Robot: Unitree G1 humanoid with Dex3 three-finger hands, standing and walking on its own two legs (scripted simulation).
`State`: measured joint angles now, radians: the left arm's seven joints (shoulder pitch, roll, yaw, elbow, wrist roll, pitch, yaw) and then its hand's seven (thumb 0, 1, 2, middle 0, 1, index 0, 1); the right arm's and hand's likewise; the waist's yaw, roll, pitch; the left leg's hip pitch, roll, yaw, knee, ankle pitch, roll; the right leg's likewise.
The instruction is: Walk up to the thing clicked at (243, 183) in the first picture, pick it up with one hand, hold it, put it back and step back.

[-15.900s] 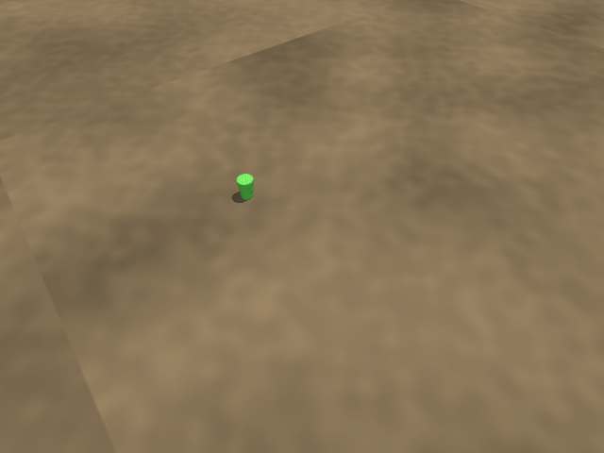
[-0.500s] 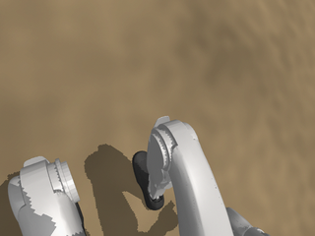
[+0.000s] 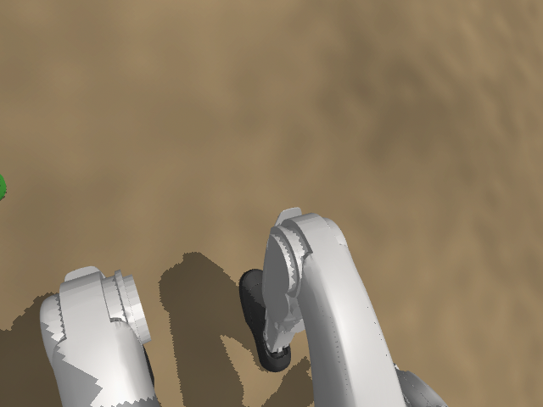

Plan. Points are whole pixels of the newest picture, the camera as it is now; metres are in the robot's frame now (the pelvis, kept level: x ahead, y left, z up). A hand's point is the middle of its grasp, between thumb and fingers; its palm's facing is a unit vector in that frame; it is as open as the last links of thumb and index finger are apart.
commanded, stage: settle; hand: left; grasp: from above
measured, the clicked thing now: out of the picture +0.46 +0.31 -0.25
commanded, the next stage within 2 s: lift in 0.48 s
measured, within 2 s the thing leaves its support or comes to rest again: leaves its support in 0.02 s
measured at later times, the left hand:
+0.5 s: hand out of the picture +0.43 +0.31 -0.12, palm faces -0.50 -0.10 -0.86, open 10.2 cm
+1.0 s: hand out of the picture +0.41 +0.33 -0.04, palm faces -0.48 -0.10 -0.87, open 10.1 cm
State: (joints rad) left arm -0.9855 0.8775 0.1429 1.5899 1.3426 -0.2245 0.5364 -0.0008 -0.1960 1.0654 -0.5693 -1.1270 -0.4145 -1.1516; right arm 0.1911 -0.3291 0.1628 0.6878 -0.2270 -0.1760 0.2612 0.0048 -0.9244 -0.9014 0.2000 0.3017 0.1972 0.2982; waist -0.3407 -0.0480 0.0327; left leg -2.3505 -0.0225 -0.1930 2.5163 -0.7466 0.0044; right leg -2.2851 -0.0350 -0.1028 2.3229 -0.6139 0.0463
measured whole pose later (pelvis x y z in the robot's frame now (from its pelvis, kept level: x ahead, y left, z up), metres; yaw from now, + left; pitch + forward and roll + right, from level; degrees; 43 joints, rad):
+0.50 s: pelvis -0.01 -0.01 +0.04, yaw +5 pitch +35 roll -8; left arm -0.97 0.74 0.07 1.39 1.23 -0.20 0.27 0.04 -0.09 0.80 -0.64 -0.99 -0.53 -0.95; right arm 0.17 -0.32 0.06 0.69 -0.13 -0.07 0.19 0.00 -0.92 -0.90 0.20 0.30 0.20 0.30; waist -0.25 0.02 -0.04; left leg -2.25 -0.02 -0.13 2.35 -0.71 -0.01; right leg -2.22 -0.05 -0.05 2.22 -0.61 0.04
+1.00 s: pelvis -0.01 +0.00 +0.09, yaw +6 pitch +36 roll -8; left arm -0.82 0.67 0.03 1.15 1.14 -0.15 0.15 0.02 -0.07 0.77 -0.68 -0.91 -0.57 -0.86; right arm 0.23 -0.28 0.01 0.69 -0.05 0.01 0.12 0.01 -0.92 -0.90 0.20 0.30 0.20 0.30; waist -0.20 0.06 -0.14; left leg -2.13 -0.02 -0.09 2.19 -0.69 0.02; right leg -2.11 -0.06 -0.03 2.08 -0.60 0.05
